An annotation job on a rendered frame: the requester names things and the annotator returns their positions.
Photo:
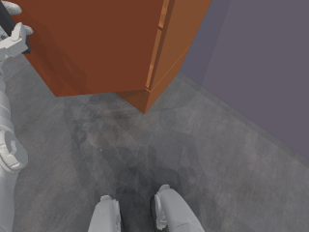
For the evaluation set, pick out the robot left thigh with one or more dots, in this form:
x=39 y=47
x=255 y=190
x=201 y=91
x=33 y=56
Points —
x=105 y=216

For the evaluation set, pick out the robot thigh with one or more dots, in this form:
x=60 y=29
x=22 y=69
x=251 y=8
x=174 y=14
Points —
x=105 y=216
x=179 y=216

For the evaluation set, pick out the cupboard door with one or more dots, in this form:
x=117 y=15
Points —
x=85 y=47

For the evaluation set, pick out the robot left forearm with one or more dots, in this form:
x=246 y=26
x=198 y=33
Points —
x=5 y=108

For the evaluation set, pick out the handle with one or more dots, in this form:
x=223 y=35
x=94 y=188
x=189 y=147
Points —
x=8 y=25

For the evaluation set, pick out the robot left hand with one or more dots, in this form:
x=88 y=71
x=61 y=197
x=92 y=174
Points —
x=15 y=44

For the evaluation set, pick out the robot right thigh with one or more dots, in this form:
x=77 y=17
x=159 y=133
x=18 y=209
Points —
x=179 y=216

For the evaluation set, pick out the robot left upper arm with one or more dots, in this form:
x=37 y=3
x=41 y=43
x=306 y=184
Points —
x=13 y=157

